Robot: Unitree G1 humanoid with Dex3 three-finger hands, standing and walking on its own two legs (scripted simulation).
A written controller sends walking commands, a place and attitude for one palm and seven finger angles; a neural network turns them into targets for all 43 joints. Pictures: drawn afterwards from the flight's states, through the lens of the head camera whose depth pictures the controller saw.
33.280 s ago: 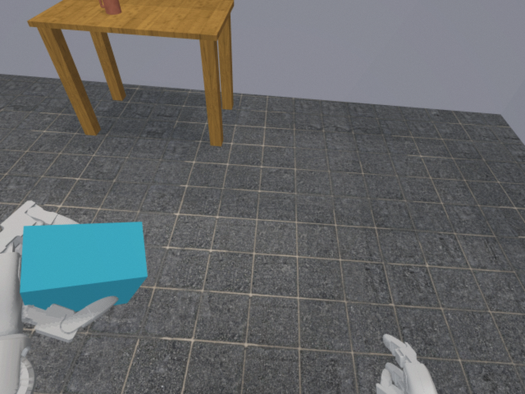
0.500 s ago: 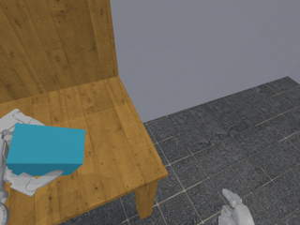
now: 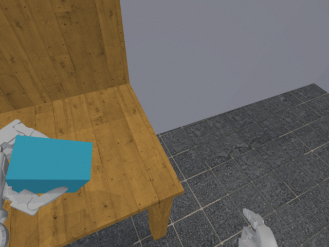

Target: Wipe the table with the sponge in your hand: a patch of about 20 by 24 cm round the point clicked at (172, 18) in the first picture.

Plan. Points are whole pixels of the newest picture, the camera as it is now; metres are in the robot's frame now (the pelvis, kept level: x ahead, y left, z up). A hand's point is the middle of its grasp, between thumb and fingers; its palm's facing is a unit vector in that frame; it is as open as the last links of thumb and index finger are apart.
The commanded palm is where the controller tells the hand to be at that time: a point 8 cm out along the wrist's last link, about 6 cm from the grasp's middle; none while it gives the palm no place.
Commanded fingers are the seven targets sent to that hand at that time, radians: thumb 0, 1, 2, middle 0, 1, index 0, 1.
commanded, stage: shuffle to correct the standing spot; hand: left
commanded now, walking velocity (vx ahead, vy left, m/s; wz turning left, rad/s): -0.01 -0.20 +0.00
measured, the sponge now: (61, 169) +0.23 +0.20 +0.14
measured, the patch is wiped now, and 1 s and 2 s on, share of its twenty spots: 0.00 0.00 0.00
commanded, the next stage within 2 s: come to a stop and stand still in 1.42 s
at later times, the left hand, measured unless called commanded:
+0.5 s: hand (33, 168) +0.22 +0.24 +0.16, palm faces +0.30 -0.87 -0.39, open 10.5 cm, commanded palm +0.16 +0.28 +0.18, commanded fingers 0.00 0.10 1.30 -1.20 -1.60 -1.20 -1.60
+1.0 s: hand (36, 171) +0.21 +0.23 +0.16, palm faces +0.31 -0.87 -0.38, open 10.5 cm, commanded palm +0.15 +0.28 +0.18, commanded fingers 0.00 0.10 1.30 -1.20 -1.60 -1.20 -1.60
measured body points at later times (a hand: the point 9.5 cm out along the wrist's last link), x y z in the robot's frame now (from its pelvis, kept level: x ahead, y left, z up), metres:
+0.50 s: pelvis +0.00 +0.00 +0.00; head +0.01 +0.02 +0.45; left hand +0.19 +0.29 +0.18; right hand +0.16 -0.23 -0.08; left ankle +0.02 +0.16 -0.74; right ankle +0.00 -0.05 -0.74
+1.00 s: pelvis +0.00 +0.00 +0.00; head +0.01 +0.01 +0.45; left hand +0.19 +0.28 +0.18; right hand +0.16 -0.24 -0.08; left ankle +0.02 +0.16 -0.73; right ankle +0.00 -0.05 -0.74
